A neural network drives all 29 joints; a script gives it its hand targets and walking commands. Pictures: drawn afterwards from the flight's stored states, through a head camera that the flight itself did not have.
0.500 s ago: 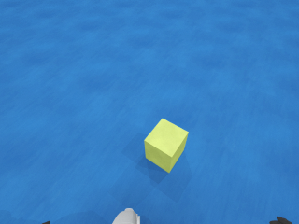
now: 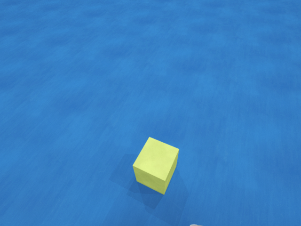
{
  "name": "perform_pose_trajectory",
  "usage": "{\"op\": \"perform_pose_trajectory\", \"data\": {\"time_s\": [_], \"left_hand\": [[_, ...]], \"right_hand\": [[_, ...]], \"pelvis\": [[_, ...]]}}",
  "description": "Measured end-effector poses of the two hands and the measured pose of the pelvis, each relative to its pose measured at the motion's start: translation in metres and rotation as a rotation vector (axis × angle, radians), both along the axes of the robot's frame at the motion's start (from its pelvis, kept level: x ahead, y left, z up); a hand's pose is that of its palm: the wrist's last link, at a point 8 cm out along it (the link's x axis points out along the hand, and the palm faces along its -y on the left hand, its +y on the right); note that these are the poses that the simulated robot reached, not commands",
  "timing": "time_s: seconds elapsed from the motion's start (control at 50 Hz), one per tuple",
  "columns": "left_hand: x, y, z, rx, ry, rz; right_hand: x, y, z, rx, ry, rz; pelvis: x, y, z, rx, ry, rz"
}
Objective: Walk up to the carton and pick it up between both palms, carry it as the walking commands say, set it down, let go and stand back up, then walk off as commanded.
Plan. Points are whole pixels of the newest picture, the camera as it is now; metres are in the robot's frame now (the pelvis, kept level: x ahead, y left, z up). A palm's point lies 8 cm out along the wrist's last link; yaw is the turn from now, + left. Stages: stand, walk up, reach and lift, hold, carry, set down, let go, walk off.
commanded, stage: walk up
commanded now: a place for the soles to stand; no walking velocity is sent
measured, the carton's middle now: (156, 166) +0.56 +0.00 -0.64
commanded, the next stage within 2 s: none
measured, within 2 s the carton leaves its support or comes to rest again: neither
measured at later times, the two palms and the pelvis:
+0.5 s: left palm out of the picture +0.15 +0.30 -0.09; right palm (298, 219) +0.15 -0.34 -0.08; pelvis +0.04 -0.02 +0.00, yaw +2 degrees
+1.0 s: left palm out of the picture +0.10 +0.31 -0.09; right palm out of the picture +0.14 -0.33 -0.08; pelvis +0.02 -0.01 +0.01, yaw +5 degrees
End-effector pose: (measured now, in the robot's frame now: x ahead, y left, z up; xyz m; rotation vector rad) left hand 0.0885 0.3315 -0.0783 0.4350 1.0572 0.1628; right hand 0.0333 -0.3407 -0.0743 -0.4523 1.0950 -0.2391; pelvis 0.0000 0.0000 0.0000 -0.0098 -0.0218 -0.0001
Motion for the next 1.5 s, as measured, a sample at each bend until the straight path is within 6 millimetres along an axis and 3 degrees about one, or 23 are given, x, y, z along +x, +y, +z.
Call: {"op": "perform_pose_trajectory", "data": {"time_s": [0.06,0.12,0.22,0.42,0.74,1.02,1.16,1.24,1.3,1.36,1.44,1.5], "left_hand": [[0.017,-0.010,-0.001,0.031,-0.026,0.010],[0.034,-0.024,0.002,0.028,-0.065,0.009],[0.052,-0.032,-0.005,-0.004,-0.102,0.027],[0.068,-0.036,-0.009,-0.047,-0.137,0.060],[0.043,-0.013,-0.001,-0.030,-0.069,0.118],[0.007,-0.017,-0.014,-0.058,0.023,0.176],[0.004,-0.012,-0.014,-0.052,0.040,0.197],[-0.017,0.013,-0.003,0.046,0.070,0.185],[-0.039,0.048,0.013,0.133,0.128,0.191],[-0.048,0.086,0.026,0.207,0.147,0.183],[-0.044,0.137,0.031,0.266,0.157,0.155],[-0.019,0.178,0.018,0.287,0.139,0.116]], "right_hand": [[0.020,-0.004,-0.019,0.039,0.004,-0.002],[0.045,0.005,-0.026,0.075,-0.008,0.014],[0.081,0.007,-0.022,0.064,-0.055,0.058],[0.117,-0.007,-0.001,0.009,-0.109,0.067],[0.113,0.022,-0.011,0.065,-0.039,0.082],[0.107,0.012,-0.003,0.031,0.035,0.086],[0.112,0.014,-0.004,0.029,0.042,0.083],[0.137,0.019,0.001,0.046,-0.032,0.109],[0.152,0.031,0.003,0.066,-0.067,0.120],[0.162,0.049,0.001,0.081,-0.074,0.131],[0.176,0.082,-0.003,0.085,-0.103,0.119],[0.177,0.110,-0.010,0.069,-0.130,0.093]], "pelvis": [[0.011,-0.011,-0.008,0.003,0.005,-0.013],[0.019,-0.017,-0.005,0.018,0.002,0.000],[0.030,-0.020,-0.008,0.024,-0.002,0.013],[0.039,-0.019,-0.003,0.018,-0.011,0.032],[0.028,-0.008,0.008,0.005,-0.020,0.059],[0.024,-0.010,0.014,0.000,-0.010,0.091],[0.030,-0.007,0.014,-0.001,-0.007,0.094],[0.032,0.006,0.011,-0.005,-0.002,0.049],[0.033,0.022,0.011,-0.001,-0.007,0.037],[0.037,0.042,0.007,0.002,-0.010,0.024],[0.047,0.081,-0.003,-0.007,-0.007,-0.009],[0.058,0.117,-0.018,-0.018,0.000,-0.028]]}}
